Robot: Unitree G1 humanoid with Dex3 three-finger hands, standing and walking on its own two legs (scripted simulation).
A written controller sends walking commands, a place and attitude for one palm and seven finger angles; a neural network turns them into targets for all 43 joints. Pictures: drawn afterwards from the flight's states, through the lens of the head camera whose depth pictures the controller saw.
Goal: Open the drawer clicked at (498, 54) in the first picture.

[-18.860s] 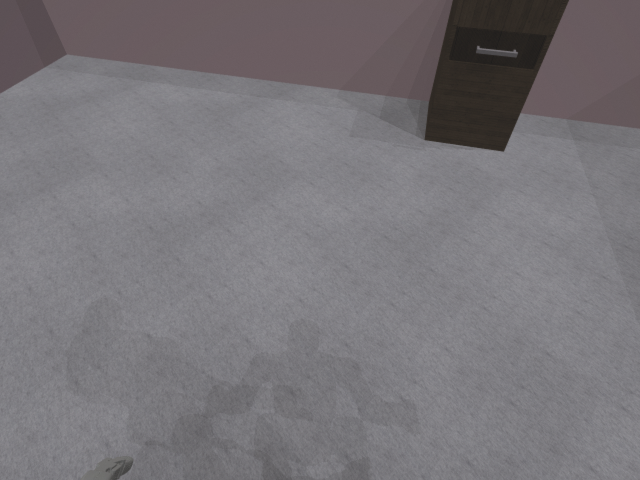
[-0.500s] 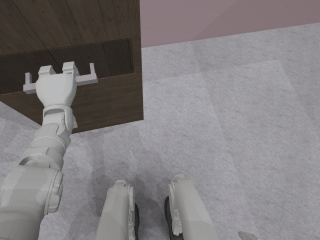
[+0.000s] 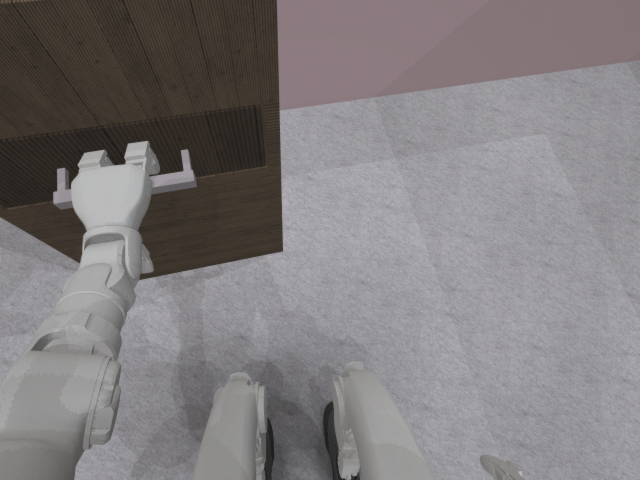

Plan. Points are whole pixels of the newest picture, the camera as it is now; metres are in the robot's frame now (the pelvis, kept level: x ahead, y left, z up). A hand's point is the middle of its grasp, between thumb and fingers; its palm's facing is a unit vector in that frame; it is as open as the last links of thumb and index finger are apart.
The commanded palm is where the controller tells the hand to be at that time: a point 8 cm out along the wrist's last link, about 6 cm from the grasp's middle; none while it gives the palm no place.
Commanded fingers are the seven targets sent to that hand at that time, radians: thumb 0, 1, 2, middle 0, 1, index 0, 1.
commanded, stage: lift the hand off the handle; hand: left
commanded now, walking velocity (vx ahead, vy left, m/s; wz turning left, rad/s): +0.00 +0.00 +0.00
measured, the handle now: (126, 177) +0.52 +0.24 -0.07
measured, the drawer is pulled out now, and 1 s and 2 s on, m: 0.00 0.00 0.00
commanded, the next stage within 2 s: draw the hand back to the body in 1.86 s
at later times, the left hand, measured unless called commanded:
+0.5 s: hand (120, 199) +0.47 +0.23 -0.04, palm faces -0.06 -0.06 -1.00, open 13.6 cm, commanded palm +0.47 +0.22 +0.03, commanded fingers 0.00 -0.50 0.30 -0.30 -1.20 -0.30 -1.20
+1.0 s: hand (101, 180) +0.47 +0.23 +0.00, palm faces -0.04 -0.05 -1.00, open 13.7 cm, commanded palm +0.46 +0.22 +0.07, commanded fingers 0.00 -0.50 0.30 -0.30 -1.20 -0.30 -1.20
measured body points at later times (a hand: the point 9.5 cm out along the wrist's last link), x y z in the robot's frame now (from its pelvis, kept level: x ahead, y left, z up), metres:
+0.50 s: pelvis +0.02 +0.01 +0.04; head +0.18 +0.02 +0.45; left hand +0.47 +0.23 +0.01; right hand +0.07 -0.25 -0.10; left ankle +0.03 +0.10 -0.57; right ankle +0.05 -0.10 -0.57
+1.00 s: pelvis +0.02 +0.01 +0.07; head +0.17 +0.02 +0.49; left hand +0.47 +0.23 +0.06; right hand +0.07 -0.25 -0.07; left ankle +0.03 +0.10 -0.57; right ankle +0.05 -0.10 -0.57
